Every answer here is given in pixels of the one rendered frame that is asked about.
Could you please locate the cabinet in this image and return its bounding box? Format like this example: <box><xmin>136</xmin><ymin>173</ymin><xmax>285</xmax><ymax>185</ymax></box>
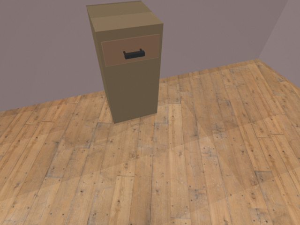
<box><xmin>86</xmin><ymin>0</ymin><xmax>164</xmax><ymax>124</ymax></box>

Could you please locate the handle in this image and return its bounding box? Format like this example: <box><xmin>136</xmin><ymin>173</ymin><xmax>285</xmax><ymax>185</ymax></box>
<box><xmin>123</xmin><ymin>49</ymin><xmax>145</xmax><ymax>59</ymax></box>

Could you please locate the drawer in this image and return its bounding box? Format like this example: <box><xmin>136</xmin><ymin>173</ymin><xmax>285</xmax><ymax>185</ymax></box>
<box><xmin>101</xmin><ymin>34</ymin><xmax>159</xmax><ymax>66</ymax></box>

